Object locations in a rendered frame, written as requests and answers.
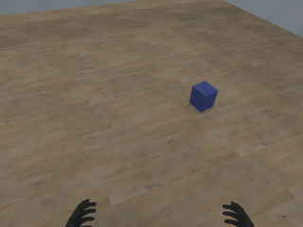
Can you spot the robot left hand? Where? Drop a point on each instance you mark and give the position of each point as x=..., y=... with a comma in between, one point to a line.
x=76, y=219

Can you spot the carton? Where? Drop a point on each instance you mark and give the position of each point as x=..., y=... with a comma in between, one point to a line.
x=203, y=96

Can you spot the robot right hand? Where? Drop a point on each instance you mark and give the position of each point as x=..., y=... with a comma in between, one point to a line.
x=242, y=219

